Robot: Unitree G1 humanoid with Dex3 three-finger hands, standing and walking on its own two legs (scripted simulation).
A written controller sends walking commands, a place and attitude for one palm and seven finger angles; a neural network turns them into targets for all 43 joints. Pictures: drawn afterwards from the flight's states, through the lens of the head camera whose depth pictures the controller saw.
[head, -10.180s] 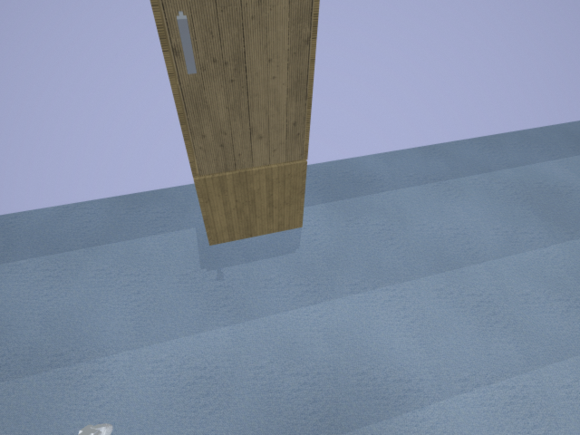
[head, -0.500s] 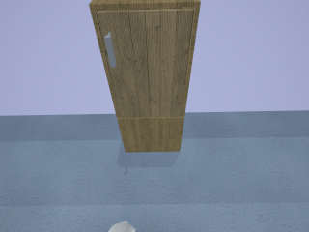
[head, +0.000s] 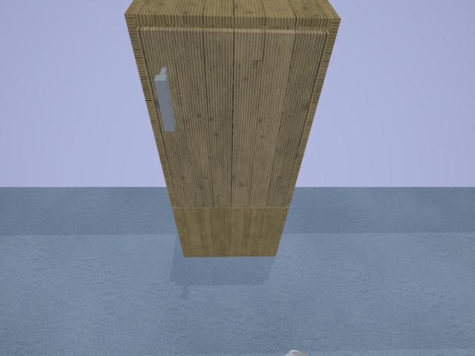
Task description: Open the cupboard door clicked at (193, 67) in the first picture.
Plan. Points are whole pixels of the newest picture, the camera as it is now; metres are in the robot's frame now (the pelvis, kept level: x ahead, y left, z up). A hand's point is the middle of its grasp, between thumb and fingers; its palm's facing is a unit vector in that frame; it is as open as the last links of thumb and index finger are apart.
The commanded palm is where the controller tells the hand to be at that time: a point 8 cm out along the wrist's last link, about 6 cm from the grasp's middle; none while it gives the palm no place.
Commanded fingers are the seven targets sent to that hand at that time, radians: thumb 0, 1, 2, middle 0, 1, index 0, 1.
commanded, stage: come to a stop and stand still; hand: left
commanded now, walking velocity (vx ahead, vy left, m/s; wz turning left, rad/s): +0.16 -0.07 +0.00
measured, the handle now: (167, 99) +0.61 +0.21 +0.11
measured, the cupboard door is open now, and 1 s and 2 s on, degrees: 0 0 0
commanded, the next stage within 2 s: look again from close up in 1.28 s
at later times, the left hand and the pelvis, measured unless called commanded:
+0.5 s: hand out of the picture +0.12 +0.18 -0.18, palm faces +0.07 -0.97 -0.23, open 7.3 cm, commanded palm none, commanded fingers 0.00 0.90 0.90 -0.20 -0.30 -0.20 -0.30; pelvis +0.04 -0.02 -0.01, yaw +2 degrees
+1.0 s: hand out of the picture -0.02 +0.16 -0.17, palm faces +0.04 -0.98 -0.18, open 7.4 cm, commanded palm none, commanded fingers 0.00 0.90 0.90 -0.20 -0.30 -0.20 -0.30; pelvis +0.01 +0.00 +0.00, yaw +0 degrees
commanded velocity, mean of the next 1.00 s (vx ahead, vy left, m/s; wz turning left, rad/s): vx -0.08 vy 0.04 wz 0.00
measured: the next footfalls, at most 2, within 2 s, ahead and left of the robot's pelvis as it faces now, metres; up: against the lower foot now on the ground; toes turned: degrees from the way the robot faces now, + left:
right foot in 0.14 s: +0.17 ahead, -0.15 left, +0.00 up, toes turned -7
left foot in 0.54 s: +0.12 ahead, +0.09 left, +0.00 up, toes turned +6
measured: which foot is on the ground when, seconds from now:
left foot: down 0.00-0.16, up 0.18-0.52, down 0.54-1.00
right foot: up 0.00-0.12, down 0.14-0.54, up 0.56-0.80, down 0.82-1.00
